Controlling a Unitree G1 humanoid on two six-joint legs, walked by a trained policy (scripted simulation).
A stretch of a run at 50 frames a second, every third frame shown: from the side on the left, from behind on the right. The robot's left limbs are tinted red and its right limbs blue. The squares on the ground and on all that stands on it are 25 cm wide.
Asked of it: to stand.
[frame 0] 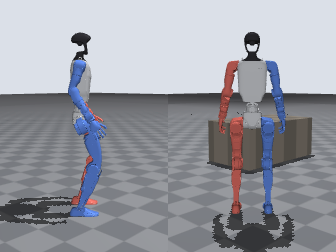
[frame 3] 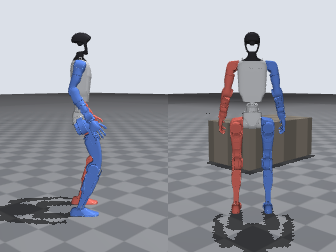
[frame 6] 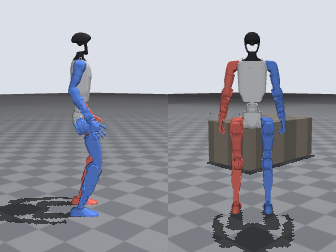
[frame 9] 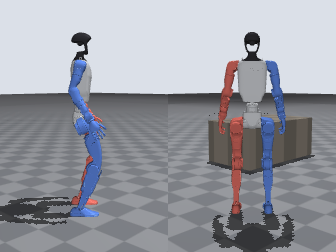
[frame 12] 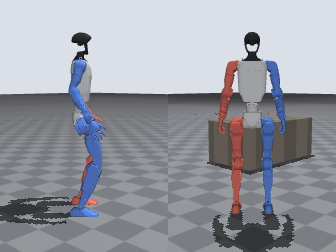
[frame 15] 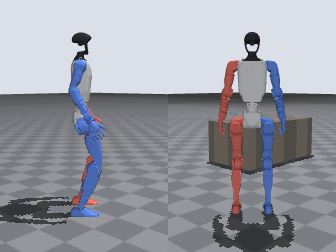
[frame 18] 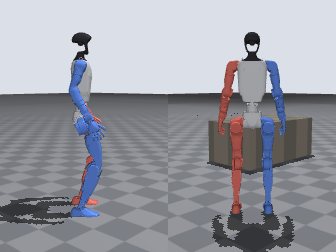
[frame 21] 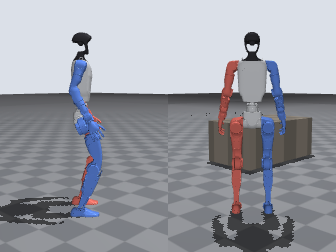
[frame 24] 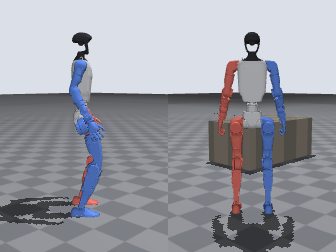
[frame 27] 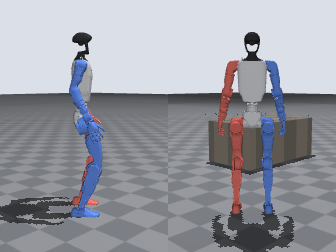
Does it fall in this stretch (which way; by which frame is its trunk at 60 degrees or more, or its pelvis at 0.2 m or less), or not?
no
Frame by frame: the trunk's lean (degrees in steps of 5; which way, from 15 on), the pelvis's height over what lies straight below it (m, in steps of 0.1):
0: 0, 0.8
3: 0, 0.8
6: 0, 0.8
9: 0, 0.8
12: 0, 0.8
15: 0, 0.8
18: 0, 0.8
21: 0, 0.8
24: 0, 0.8
27: 0, 0.8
